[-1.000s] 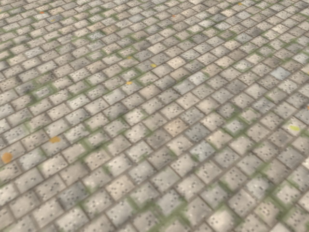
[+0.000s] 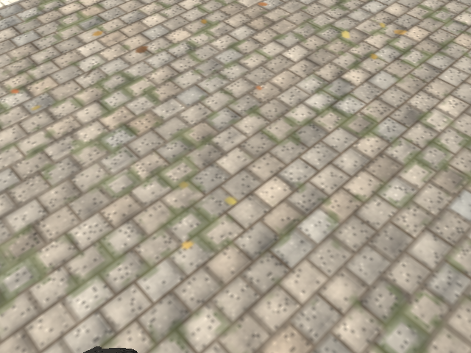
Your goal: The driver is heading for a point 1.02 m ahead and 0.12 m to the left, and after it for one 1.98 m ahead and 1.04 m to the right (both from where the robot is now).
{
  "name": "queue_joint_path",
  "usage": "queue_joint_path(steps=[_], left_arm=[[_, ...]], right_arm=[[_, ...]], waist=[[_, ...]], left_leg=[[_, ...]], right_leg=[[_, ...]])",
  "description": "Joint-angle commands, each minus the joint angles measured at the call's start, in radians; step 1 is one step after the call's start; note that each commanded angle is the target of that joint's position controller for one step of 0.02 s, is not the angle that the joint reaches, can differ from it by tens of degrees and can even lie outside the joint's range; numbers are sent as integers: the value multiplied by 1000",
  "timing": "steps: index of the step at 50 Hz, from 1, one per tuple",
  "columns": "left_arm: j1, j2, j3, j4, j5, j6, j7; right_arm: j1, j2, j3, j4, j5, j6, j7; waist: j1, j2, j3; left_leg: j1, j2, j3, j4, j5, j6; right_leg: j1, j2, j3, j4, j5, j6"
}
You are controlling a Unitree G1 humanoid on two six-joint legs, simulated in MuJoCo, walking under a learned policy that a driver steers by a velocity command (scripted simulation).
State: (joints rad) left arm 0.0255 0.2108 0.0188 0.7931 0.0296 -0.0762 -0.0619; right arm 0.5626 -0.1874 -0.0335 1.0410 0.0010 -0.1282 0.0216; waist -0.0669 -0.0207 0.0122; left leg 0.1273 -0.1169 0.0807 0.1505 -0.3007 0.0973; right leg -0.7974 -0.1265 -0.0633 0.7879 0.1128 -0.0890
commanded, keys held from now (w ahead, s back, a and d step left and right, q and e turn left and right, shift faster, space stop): w+shift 0.32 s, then w+q+shift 0.46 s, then w+shift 0.02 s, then w+e+shift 0.20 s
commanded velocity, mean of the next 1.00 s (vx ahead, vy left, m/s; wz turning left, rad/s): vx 1.00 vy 0.00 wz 0.31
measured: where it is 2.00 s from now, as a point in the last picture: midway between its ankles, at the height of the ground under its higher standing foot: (168, 61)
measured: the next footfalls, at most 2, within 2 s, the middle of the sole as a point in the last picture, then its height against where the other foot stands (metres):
right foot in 0.14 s outside the picture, level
left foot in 0.60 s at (207, 255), level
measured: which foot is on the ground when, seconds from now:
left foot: down 0.00-0.16, up 0.18-0.58, down 0.60-1.00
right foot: up 0.00-0.12, down 0.14-0.62, up 0.64-1.00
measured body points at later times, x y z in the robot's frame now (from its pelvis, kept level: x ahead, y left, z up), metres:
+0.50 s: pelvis +0.48 -0.01 -0.01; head +0.51 +0.00 +0.44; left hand +0.37 +0.23 -0.14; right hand +0.72 -0.21 -0.10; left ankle +0.72 +0.13 -0.67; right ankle +0.32 -0.08 -0.73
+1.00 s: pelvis +0.98 +0.09 -0.01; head +1.01 +0.12 +0.44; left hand +1.16 +0.36 -0.09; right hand +1.01 -0.19 -0.13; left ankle +0.77 +0.06 -0.73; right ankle +1.24 +0.06 -0.70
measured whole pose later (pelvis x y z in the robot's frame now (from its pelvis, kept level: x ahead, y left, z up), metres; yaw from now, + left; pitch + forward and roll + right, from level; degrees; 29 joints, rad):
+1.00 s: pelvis +0.98 +0.09 -0.01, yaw +20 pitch +2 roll -1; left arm -0.03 0.24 -0.03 0.67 0.03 -0.08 -0.04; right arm 0.48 -0.28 -0.05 0.93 -0.01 -0.12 0.01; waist -0.11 -0.01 0.04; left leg 0.25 -0.15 -0.12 0.08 -0.33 0.16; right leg -0.69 -0.05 -0.09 0.53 0.13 -0.09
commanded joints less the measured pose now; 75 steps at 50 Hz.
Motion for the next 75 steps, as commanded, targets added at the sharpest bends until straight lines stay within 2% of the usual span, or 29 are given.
queue_joint_path(steps=[1,4,6,7,9,12,16,19,26,30,31,32,33,35,37,43,48,52,53,54,55,56,58,61,65,70,73,74,75], left_arm=[[-134,31,-10,-80,-13,-11,-2],[-70,91,8,-73,-9,-12,17],[244,161,41,14,-12,-10,44],[436,203,63,70,1,-7,62],[490,280,95,90,30,-3,55],[312,98,63,110,13,-27,35],[349,73,42,167,-18,-58,48],[374,107,45,162,-14,-77,38],[480,168,31,180,-21,-88,72],[358,271,63,132,22,-21,118],[324,223,57,118,28,-28,101],[407,83,25,24,-7,-50,73],[321,124,13,-30,-20,-72,73],[207,151,11,-55,-1,-88,66],[201,126,1,-70,40,-48,59],[-29,71,-33,-166,26,-9,26],[-139,104,-28,-190,-9,-15,25],[259,227,25,-62,-26,-11,40],[502,252,45,13,-23,-4,52],[639,301,66,54,-14,10,62],[533,344,80,59,3,19,51],[414,259,81,9,-7,22,41],[380,174,65,29,-12,18,41],[387,180,58,54,-26,-7,54],[381,219,76,29,-31,-25,49],[468,256,98,37,-47,-17,45],[429,320,112,24,-34,-15,53],[384,286,104,3,-31,-25,48],[403,115,63,-36,-45,-32,55]], right_arm=[[-9,-137,-11,-53,7,-27,-13],[3,-204,-17,-44,-18,-8,-33],[-38,-250,-31,-42,-45,23,-52],[-88,-243,-33,-55,-47,30,-53],[26,-67,1,-119,29,0,-14],[-236,-118,-5,-179,-1,-1,-18],[-283,-52,15,-224,-51,50,23],[-453,-75,23,-288,-33,55,33],[-583,-112,30,-315,-23,42,44],[-31,-243,-34,-159,-25,51,22],[20,-280,-60,-139,-21,65,5],[-73,-385,-89,-161,-48,81,-1],[-91,-362,-97,-178,-31,88,-3],[-155,-239,-76,-168,-22,84,-10],[-188,-200,-59,-173,-11,65,-21],[-95,-180,-45,-158,14,10,-6],[-10,-228,-44,-131,-4,-7,-12],[-96,-299,-59,-139,-65,28,-64],[-197,-311,-63,-165,-68,39,-70],[-260,-221,-41,-212,-71,25,-65],[-102,-148,-18,-258,0,3,-31],[-192,-191,-2,-268,-28,-10,-35],[-334,-196,6,-314,-50,-22,-23],[-354,-155,27,-370,-90,29,-8],[-584,-133,56,-483,-58,38,15],[-653,-152,53,-512,-35,35,1],[-397,-248,7,-451,-33,20,-30],[-192,-307,-20,-413,-45,15,-51],[-40,-376,-45,-389,-85,17,-67]], waist=[[29,35,171],[80,115,45],[233,161,-126],[324,145,-204],[182,-251,-403],[113,79,-46],[20,11,79],[51,14,148],[76,-59,96],[-212,-116,-193],[-196,-27,-192],[-10,321,-246],[-56,181,-315],[14,-66,-69],[93,-93,12],[25,-8,110],[-46,84,61],[186,150,-147],[325,122,-206],[342,-53,-249],[145,-372,-329],[172,-90,-245],[113,125,-53],[23,75,49],[64,15,127],[143,-39,37],[1,-34,-155],[-97,-17,-268],[-101,203,-400]], left_leg=[[-200,255,-69,-172,685,52],[45,291,-41,51,1262,23],[47,317,-35,457,1355,24],[-111,286,-22,744,1154,30],[-768,19,-156,1410,-146,18],[-827,182,-175,1250,60,49],[-809,260,-146,1100,74,-10],[-854,244,-95,888,259,-16],[-669,84,111,485,478,72],[-140,7,40,413,278,147],[28,98,-106,469,129,171],[315,335,-625,410,233,368],[362,386,-880,182,-16,423],[25,326,-722,71,-14,302],[-225,239,-583,55,132,265],[-454,80,-286,-32,566,119],[-90,163,-192,-34,975,18],[60,258,-103,454,1453,-40],[-93,232,-55,792,1349,-55],[-394,115,-40,1224,529,-45],[-879,-37,-140,1504,-202,-109],[-961,68,-217,1441,-63,-64],[-892,143,-203,1262,19,-61],[-816,192,-170,1099,-38,-104],[-642,191,-76,665,226,-143],[-497,122,-75,395,401,-116],[-174,98,-95,330,223,-84],[76,213,-187,381,68,-60],[332,523,-528,344,-204,-12]], right_leg=[[216,69,-77,-187,102,-26],[321,185,-113,-237,-66,-61],[617,218,-72,-254,-207,-95],[853,151,-14,-265,-278,-122],[1279,-275,880,-449,-720,-290],[851,-144,518,-571,-508,-186],[595,-51,312,-682,-430,-137],[553,8,104,-747,-161,-90],[869,-30,-131,-667,780,52],[846,-68,-136,151,958,56],[598,43,-114,497,215,37],[109,199,-9,877,-622,100],[-63,171,142,898,-550,75],[-15,71,152,659,-415,55],[99,31,147,557,-440,93],[256,31,-21,17,-68,100],[288,116,-88,-260,90,-15],[587,235,-70,-255,-135,-72],[811,185,-20,-283,-155,-113],[1036,36,190,-163,-255,-162],[1311,-184,874,-382,-409,-386],[1215,-162,878,-490,-526,-363],[885,-87,677,-549,-425,-288],[595,22,538,-600,-322,-251],[342,120,416,-687,-155,-203],[586,104,432,-573,173,-112],[655,123,422,-157,406,-51],[511,155,398,98,236,-41],[263,229,284,433,-488,-39]])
